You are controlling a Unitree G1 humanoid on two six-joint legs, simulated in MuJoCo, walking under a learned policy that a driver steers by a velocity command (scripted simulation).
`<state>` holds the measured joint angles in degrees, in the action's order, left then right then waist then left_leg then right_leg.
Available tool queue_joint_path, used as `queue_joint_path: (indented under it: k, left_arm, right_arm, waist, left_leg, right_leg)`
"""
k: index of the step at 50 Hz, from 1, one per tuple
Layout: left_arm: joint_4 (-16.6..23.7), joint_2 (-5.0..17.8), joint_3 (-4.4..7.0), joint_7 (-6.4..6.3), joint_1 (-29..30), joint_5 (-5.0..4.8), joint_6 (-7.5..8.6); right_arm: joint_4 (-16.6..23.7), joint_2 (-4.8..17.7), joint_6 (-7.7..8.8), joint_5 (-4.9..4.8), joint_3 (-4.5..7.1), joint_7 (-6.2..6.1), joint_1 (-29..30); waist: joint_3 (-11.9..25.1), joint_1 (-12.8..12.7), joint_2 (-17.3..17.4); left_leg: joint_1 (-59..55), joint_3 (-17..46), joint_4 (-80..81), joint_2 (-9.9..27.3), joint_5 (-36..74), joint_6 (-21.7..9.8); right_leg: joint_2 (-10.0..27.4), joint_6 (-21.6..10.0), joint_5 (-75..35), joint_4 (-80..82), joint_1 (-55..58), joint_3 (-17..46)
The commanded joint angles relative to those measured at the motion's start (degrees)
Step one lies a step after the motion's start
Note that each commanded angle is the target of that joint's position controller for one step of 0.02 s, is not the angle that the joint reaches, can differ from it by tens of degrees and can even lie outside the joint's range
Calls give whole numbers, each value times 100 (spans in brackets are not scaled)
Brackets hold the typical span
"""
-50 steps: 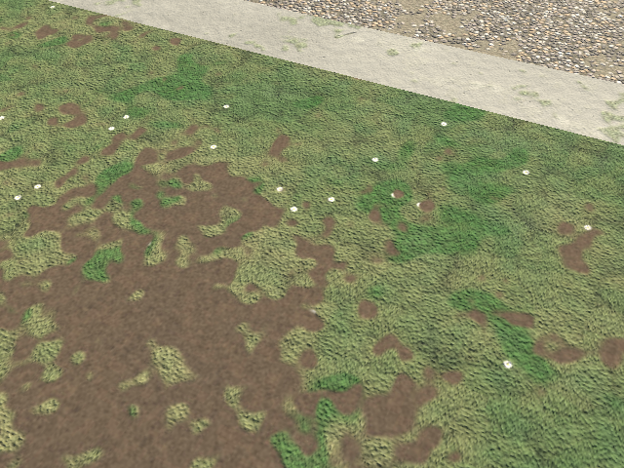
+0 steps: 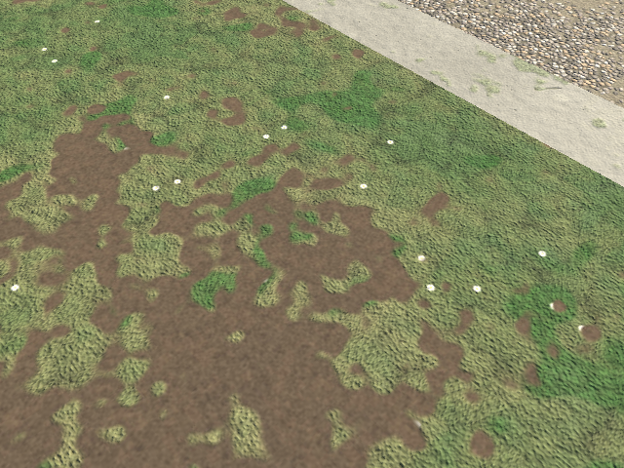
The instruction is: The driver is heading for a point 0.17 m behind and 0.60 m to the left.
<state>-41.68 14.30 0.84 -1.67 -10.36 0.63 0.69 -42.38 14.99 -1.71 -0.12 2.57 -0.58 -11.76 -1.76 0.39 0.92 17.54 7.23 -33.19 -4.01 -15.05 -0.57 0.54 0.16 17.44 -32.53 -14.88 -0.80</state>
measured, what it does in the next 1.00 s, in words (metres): walks ahead, turning left: right foot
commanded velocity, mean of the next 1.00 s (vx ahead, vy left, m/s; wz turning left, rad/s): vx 0.25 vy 0.00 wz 0.52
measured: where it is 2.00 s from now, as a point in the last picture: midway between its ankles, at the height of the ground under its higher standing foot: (128, 445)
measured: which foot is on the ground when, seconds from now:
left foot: down 0.00-0.60, up 0.62-1.00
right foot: down 0.00-0.18, up 0.20-0.58, down 0.60-1.00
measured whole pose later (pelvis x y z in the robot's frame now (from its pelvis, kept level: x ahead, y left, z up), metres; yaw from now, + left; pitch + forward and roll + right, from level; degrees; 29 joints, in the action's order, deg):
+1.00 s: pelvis +0.20 +0.08 +0.00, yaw +33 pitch +2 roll -1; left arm -46.7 16.5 3.6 -0.5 -23.0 -0.6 4.1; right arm -34.7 15.8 1.5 -1.5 3.1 3.0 -6.0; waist -2.3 -5.9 1.9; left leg 39.0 0.4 -41.2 4.0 -2.3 -0.3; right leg 1.0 1.2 21.0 -13.1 6.4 -9.9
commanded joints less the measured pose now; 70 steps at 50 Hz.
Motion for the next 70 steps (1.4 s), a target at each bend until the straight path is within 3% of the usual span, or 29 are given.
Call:
queue_joint_path:
  k: [1,5,8,9,10,11,14,16,19,25,29,30,31,32,34,38,43,49,51,53,54,55,56,57,58,59,60,64,70]
  left_arm:
    - [294,1122,383,-151,-254,-34,-62]
    - [442,1128,434,-237,205,-84,-153]
    - [388,1147,485,-196,283,-150,-208]
    - [388,931,451,-157,19,-45,-198]
    - [798,756,359,-167,664,11,-176]
    - [757,820,390,-152,728,-19,-144]
    - [540,953,474,-146,475,-13,-126]
    - [520,878,473,-68,372,-53,-70]
    - [615,808,446,44,703,-129,49]
    - [666,772,442,185,842,-164,376]
    - [485,785,514,208,199,-210,528]
    - [379,895,572,174,-230,-197,544]
    - [295,1163,625,127,-911,-99,541]
    - [202,1664,722,179,-1215,100,537]
    - [338,1114,600,139,-599,-69,539]
    - [321,877,475,70,-549,-2,533]
    - [105,963,470,99,-785,3,512]
    - [-208,1269,524,99,-1149,-170,401]
    - [-251,1424,560,88,-1135,-207,338]
    - [-249,1577,592,31,-1112,-229,251]
    - [-181,1506,546,-3,-1102,-232,253]
    - [51,920,357,16,-1378,-25,317]
    - [359,639,181,77,-1466,-16,515]
    - [485,1228,342,140,-710,-223,667]
    - [629,1203,313,162,-370,-327,747]
    - [591,1107,292,124,-343,-210,779]
    - [541,1140,333,105,-406,-81,747]
    - [498,967,306,143,-549,52,516]
    - [915,634,159,213,971,-3,577]
  right_arm:
    - [503,648,54,-65,254,-16,165]
    - [606,553,-12,-78,299,90,100]
    - [556,634,-36,-87,360,124,-152]
    - [653,1183,-27,-57,509,66,-211]
    - [721,1578,49,63,572,80,-460]
    - [743,1261,192,156,446,103,-554]
    - [836,1137,293,-84,394,15,39]
    - [805,1023,202,-129,345,-77,-81]
    - [847,1018,185,-90,347,-143,-218]
    - [877,1179,199,-104,405,-114,-247]
    - [964,1004,160,-133,344,-67,18]
    - [992,784,180,-114,282,-63,51]
    - [1016,302,203,-80,141,-50,-20]
    - [1335,395,280,-205,168,-59,139]
    - [1174,980,327,-142,316,-34,93]
    - [1045,687,369,-105,289,86,168]
    - [1159,465,386,-115,193,163,576]
    - [1405,284,449,-160,63,423,1423]
    - [1442,469,440,-142,145,464,1324]
    - [1221,910,389,-134,377,439,277]
    - [964,1222,338,-164,566,346,-733]
    - [825,1705,274,-196,678,218,-1308]
    - [1008,1953,369,-206,655,226,-1177]
    - [974,1395,438,-116,504,252,-1209]
    - [882,1209,491,-98,435,252,-987]
    - [906,1113,521,-105,393,244,-575]
    - [957,962,537,-62,339,231,-245]
    - [860,944,591,-46,315,132,0]
    - [493,1160,529,-124,370,-2,-555]
  waist:
    - [413,-175,-807]
    - [338,-89,-907]
    - [261,46,-549]
    - [309,-103,698]
    - [322,175,1860]
    - [654,265,1117]
    - [657,-4,106]
    - [841,-29,379]
    - [451,161,650]
    - [244,232,741]
    - [221,-227,596]
    - [334,-426,422]
    - [682,-603,-388]
    - [342,-521,-1355]
    - [-380,-283,-1032]
    - [-290,-301,-720]
    - [-308,-429,-610]
    - [-597,-631,-525]
    - [-345,-406,-658]
    - [440,281,-807]
    - [946,816,-623]
    - [1536,726,514]
    - [2662,393,1350]
    - [2305,775,622]
    - [1420,640,485]
    - [896,318,-61]
    - [642,86,-8]
    - [274,-236,145]
    - [-8,322,230]
  left_leg:
    - [618,-79,-472,161,624,-47]
    - [789,-542,-1155,385,-1124,-52]
    - [-274,-537,253,270,435,-292]
    - [-746,901,1040,1012,1738,-669]
    - [-1126,2873,1480,2006,2515,-1745]
    - [-1447,2870,1409,2184,2769,-1992]
    - [-1448,1833,1136,1714,2786,-1390]
    - [-1363,1657,1436,1295,1100,-1288]
    - [-1281,1951,1968,1176,-1030,-1334]
    - [-708,2230,1905,1085,-1414,-1367]
    - [276,2262,1469,738,-1767,-1049]
    - [848,2022,924,518,-1939,-809]
    - [1565,1219,-768,-9,-2229,-424]
    - [2896,574,-1897,-391,-2150,-293]
    - [3430,360,-2889,375,-1195,-107]
    - [3128,33,-3279,667,180,88]
    - [2962,-237,-2290,796,1128,256]
    - [2228,-899,-553,747,1308,-49]
    - [1643,-1177,-302,446,827,-314]
    - [47,-1413,-95,-21,557,-674]
    - [-1542,-1211,193,-102,827,-911]
    - [-3644,814,203,1123,408,-1422]
    - [-4599,4163,1205,2413,-846,-2469]
    - [-4315,3716,1575,2221,-933,-2094]
    - [-3452,2837,1637,2006,-500,-1875]
    - [-2471,2217,1680,1727,121,-1693]
    - [-1796,1782,1768,1514,724,-1618]
    - [-465,1135,2135,1212,1764,-1710]
    - [70,730,1997,741,1111,-1245]
  right_leg:
    - [1404,-896,-1902,818,767,1151]
    - [2055,-1245,-2588,838,629,1385]
    - [1362,-594,-1624,146,-44,391]
    - [713,-95,-439,-1163,-678,-350]
    - [-281,268,1817,-2443,-1931,-239]
    - [-161,261,2220,-3388,-2121,550]
    - [78,275,1153,-3471,-2240,708]
    - [34,342,555,-3102,-1967,569]
    - [-48,354,292,-1929,-2015,474]
    - [-250,240,289,-330,-1089,454]
    - [-264,20,-577,801,544,325]
    - [51,-96,-538,931,1349,516]
    - [1127,-414,450,1294,2208,1652]
    - [2151,-1099,2327,2110,2186,3825]
    - [2072,-1178,2548,2233,1673,3453]
    - [1394,-827,163,2379,1343,1512]
    - [1237,-890,-1362,2439,1303,316]
    - [1451,-794,-2152,2391,1597,-437]
    - [1515,-692,-4155,1825,1893,-696]
    - [1457,-531,-6138,212,1828,-977]
    - [1278,-345,-5767,-1120,990,-1094]
    - [795,-91,-1719,-3092,-1115,-1011]
    - [-232,87,1628,-4735,-2544,76]
    - [88,2,1171,-4902,-3116,753]
    - [296,-98,691,-4572,-3239,623]
    - [532,-90,305,-4042,-2942,593]
    - [675,-36,82,-3628,-2580,610]
    - [693,305,-378,-2945,-2054,424]
    - [120,419,-2420,-340,-1410,244]
Velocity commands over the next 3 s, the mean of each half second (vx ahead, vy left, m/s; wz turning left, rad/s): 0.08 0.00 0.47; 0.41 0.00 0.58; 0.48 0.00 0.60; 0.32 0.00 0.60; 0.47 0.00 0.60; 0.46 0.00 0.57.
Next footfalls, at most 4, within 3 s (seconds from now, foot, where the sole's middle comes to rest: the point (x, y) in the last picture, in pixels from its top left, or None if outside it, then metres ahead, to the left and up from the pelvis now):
0.60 right None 0.17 -0.09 -0.77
1.08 left None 0.32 0.30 -0.77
1.56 right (166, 390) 0.68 0.37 -0.77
2.08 left None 0.46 0.56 -0.77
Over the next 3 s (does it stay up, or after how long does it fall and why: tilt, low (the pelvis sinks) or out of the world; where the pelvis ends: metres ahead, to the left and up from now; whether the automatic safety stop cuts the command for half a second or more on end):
stays up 0.58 0.92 0.00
